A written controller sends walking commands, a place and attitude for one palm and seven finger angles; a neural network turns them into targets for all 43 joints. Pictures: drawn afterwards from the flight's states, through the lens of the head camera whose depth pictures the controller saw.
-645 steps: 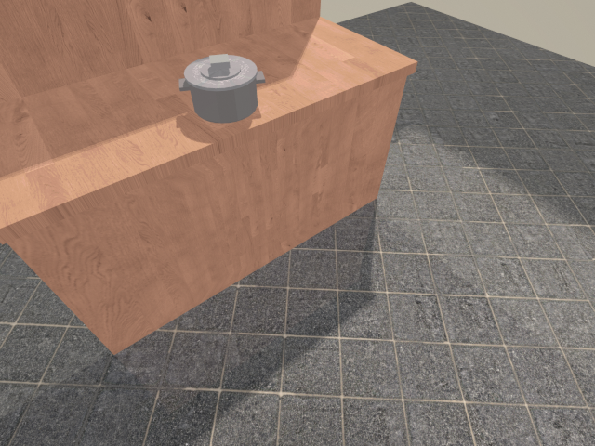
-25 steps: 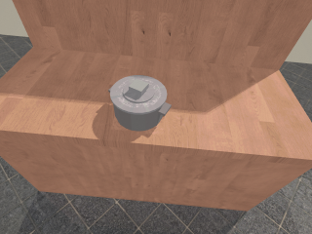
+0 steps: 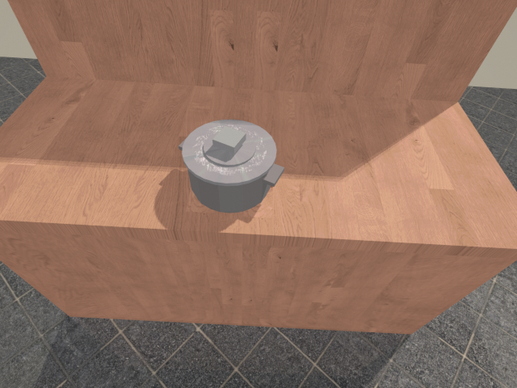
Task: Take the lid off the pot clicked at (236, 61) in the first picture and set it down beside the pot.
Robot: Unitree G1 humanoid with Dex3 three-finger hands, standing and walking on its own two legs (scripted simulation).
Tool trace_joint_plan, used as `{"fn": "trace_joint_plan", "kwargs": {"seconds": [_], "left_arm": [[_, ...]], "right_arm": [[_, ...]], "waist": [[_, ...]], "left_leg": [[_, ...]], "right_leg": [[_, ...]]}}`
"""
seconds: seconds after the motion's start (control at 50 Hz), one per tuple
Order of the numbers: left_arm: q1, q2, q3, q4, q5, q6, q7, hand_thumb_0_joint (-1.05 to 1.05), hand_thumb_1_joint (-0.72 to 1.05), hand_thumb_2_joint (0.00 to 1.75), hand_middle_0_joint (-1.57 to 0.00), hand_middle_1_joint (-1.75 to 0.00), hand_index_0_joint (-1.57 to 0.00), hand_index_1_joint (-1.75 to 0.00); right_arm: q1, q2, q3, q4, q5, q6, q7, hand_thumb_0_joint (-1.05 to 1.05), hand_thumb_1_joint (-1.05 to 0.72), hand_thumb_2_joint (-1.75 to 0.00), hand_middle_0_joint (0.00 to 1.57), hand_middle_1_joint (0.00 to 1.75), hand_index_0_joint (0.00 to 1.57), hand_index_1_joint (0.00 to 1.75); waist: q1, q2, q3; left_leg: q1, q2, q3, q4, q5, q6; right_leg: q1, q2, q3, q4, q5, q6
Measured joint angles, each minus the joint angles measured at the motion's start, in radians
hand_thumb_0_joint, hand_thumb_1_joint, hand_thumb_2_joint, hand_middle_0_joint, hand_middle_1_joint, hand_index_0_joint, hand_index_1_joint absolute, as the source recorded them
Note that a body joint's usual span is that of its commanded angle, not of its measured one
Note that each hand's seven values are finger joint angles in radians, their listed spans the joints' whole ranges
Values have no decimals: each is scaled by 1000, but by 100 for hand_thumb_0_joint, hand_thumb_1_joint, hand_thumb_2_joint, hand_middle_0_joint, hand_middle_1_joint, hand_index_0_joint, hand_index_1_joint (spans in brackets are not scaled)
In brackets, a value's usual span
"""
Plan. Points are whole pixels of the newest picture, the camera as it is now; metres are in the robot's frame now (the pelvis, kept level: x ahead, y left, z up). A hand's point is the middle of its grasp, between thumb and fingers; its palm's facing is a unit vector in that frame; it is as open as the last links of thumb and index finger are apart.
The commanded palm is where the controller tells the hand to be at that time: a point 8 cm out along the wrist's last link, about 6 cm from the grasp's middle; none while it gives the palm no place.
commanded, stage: look again from close up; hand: left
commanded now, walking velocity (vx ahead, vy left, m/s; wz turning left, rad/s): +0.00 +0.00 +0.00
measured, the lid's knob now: (229, 139) +0.55 +0.10 +0.06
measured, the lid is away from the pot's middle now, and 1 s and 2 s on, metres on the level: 0.00 0.00 0.00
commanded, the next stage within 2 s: shuffle to correct the standing spot in 0.16 s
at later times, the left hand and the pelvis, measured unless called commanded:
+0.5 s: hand out of the picture -0.03 +0.13 -0.18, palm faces +0.00 -0.99 -0.15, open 7.4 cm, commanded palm none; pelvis +0.00 -0.02 +0.00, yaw -1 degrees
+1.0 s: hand out of the picture +0.13 +0.15 -0.18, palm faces +0.05 -0.99 -0.15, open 7.3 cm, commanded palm none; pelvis +0.10 -0.03 +0.01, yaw +1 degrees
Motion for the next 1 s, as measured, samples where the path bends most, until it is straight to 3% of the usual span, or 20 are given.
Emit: {"fn": "trace_joint_plan", "kwargs": {"seconds": [0.3,0.48,0.52,0.58,0.7,0.76,0.82,0.86,0.9,0.94,1.0], "left_arm": [[21,-27,-1,28,3,-10,-1,0,91,90,-19,-30,-20,-30],[64,-28,8,34,25,-4,-19,0,91,90,-19,-30,-20,-30],[71,-29,11,35,25,-11,-21,0,91,90,-19,-30,-20,-30],[84,-40,12,35,21,-33,-19,0,91,90,-19,-30,-20,-30],[123,-38,25,25,22,-68,-10,0,91,90,-19,-30,-20,-30],[140,-42,23,36,19,-67,-13,0,91,90,-19,-30,-20,-30],[134,-38,21,59,8,-48,-23,0,91,90,-20,-30,-20,-30],[105,-31,22,63,10,-30,-24,1,91,90,-20,-30,-20,-30],[54,-18,28,43,14,-21,-25,1,91,90,-20,-30,-20,-30],[-1,1,36,2,18,-19,-20,1,91,90,-20,-30,-20,-30],[-67,38,51,-54,16,-16,-14,2,94,90,-20,-30,-20,-30]], "right_arm": [[-6,16,-10,21,3,-8,-2,1,-91,-90,20,30,20,30],[21,17,-25,16,-4,-5,8,1,-91,-90,20,30,20,30],[33,16,-29,20,-4,-7,10,1,-91,-90,20,30,20,30],[51,12,-32,35,-1,-5,10,1,-91,-90,20,30,20,30],[12,34,-40,29,1,1,19,1,-91,-90,19,30,20,30],[-15,22,-45,16,-2,-14,12,2,-93,-90,20,30,20,30],[-25,17,-45,-3,-6,-51,8,2,-94,-90,19,30,20,30],[-6,16,-43,-21,-11,-65,4,2,-93,-90,19,30,20,30],[17,23,-40,-22,-13,-66,2,2,-93,-90,19,30,20,30],[32,37,-31,-14,-16,-59,1,1,-92,-90,19,30,20,30],[36,60,-18,-2,-19,-47,1,1,-92,-90,19,30,20,30]], "waist": [[3,-7,-9],[4,-17,-32],[1,-14,-33],[3,18,-41],[17,-15,-29],[21,-29,-15],[9,-59,-9],[-14,-46,-16],[-18,-33,-16],[-7,-28,-6],[11,-29,15]], "left_leg": [[4,10,-6,-17,20,-10],[-9,13,13,10,-9,-17],[-15,17,11,32,-27,-24],[-29,45,-13,82,-65,-41],[-137,86,-54,288,-171,-90],[-134,95,-56,188,-93,-93],[-93,77,-26,164,-67,-52],[-61,77,-38,133,-79,-42],[-31,79,-59,83,-63,-45],[-7,82,-75,35,-41,-49],[18,90,-85,-10,-26,-57]], "right_leg": [[9,9,-6,-25,23,15],[-62,13,-23,107,-87,-47],[-58,23,-29,90,-48,-51],[-33,48,-52,63,-40,-28],[-1,80,-66,31,-64,-51],[21,83,-57,34,-82,-39],[-54,65,-33,258,-140,-54],[-151,79,-29,512,-192,-63],[-248,81,-32,701,-183,-64],[-331,75,-28,793,-162,-56],[-413,61,-14,799,-116,-35]]}}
